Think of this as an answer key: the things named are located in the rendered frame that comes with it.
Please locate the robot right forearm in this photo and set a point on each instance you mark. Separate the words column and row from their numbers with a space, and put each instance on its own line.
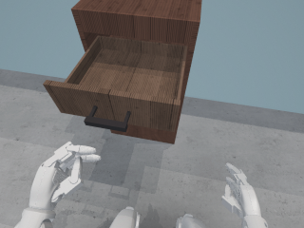
column 253, row 221

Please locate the right robot hand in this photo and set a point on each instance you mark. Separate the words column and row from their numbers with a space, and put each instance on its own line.
column 245, row 202

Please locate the cabinet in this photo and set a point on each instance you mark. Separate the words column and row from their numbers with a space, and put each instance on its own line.
column 174, row 22

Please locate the left robot thigh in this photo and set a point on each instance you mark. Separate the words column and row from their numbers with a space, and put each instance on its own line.
column 127, row 218

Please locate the right robot thigh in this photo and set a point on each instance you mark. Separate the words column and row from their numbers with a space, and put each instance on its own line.
column 189, row 222

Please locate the drawer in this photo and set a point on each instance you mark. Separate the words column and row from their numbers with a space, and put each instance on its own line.
column 119, row 75

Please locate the left robot hand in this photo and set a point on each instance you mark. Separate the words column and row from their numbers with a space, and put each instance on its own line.
column 44, row 192

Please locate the robot left forearm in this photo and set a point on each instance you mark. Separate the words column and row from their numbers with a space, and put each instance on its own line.
column 36, row 218

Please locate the handle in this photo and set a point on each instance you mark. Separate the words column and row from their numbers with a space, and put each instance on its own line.
column 90, row 120

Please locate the robot thigh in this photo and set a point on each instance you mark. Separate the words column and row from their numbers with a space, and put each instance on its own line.
column 127, row 218
column 189, row 222

